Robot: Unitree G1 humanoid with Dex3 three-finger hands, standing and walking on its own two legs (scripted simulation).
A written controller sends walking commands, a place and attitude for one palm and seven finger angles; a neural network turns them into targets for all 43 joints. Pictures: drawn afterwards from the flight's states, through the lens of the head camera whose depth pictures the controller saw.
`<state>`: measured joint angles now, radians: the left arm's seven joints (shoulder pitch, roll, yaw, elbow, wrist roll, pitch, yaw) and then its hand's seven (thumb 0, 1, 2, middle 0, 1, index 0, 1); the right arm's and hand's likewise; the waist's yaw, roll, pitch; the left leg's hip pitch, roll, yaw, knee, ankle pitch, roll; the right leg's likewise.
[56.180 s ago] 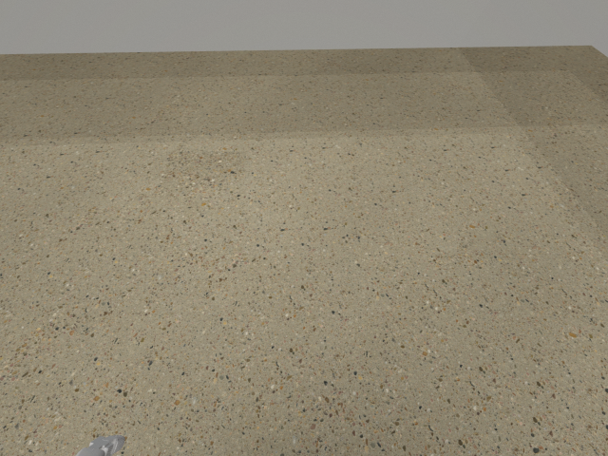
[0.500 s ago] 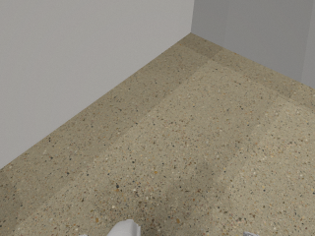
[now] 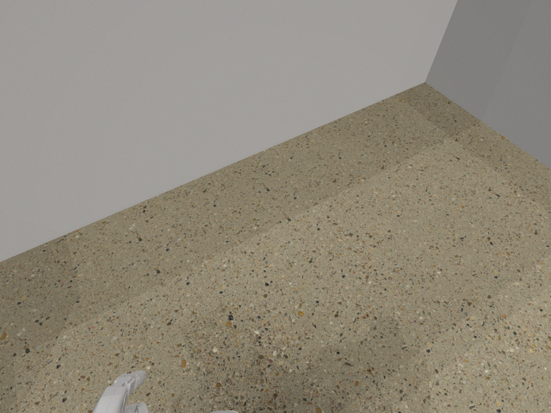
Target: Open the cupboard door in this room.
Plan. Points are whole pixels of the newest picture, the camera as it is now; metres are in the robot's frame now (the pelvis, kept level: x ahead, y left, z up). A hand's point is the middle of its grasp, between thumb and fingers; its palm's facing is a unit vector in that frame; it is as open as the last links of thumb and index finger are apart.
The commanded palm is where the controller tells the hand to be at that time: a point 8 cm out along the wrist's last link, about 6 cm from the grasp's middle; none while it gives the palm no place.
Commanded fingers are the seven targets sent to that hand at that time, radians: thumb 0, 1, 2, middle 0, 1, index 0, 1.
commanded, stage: turn to face it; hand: left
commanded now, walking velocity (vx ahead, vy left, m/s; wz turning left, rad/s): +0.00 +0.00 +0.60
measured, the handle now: out of the picture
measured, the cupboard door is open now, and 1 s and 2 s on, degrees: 50 50 50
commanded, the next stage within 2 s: none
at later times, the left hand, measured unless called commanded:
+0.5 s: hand out of the picture +0.01 +0.24 -0.17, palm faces +0.34 -0.91 -0.23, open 7.4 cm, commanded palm none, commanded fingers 0.00 0.90 0.90 -0.20 -0.30 -0.20 -0.30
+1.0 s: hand out of the picture +0.00 +0.17 -0.15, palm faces +0.58 -0.78 -0.23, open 7.4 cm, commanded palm none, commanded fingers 0.00 0.90 0.90 -0.20 -0.30 -0.20 -0.30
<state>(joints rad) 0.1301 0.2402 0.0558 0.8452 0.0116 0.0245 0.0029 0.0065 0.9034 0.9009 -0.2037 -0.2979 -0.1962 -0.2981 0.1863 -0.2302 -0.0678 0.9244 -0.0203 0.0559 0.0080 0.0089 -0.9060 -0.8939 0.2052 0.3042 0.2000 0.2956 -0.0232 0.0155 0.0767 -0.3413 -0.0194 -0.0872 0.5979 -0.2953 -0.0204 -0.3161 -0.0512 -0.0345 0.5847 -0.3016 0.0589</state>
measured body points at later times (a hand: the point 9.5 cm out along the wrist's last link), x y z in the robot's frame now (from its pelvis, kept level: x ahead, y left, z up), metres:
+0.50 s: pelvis +0.01 +0.01 +0.01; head +0.06 +0.06 +0.45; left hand -0.01 +0.28 -0.15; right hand +0.19 -0.20 -0.12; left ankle -0.01 +0.10 -0.73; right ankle +0.01 -0.14 -0.65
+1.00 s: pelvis +0.04 -0.03 +0.01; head +0.09 -0.01 +0.46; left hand -0.03 +0.21 -0.13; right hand +0.26 -0.20 -0.14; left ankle -0.04 +0.07 -0.67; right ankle +0.08 -0.14 -0.73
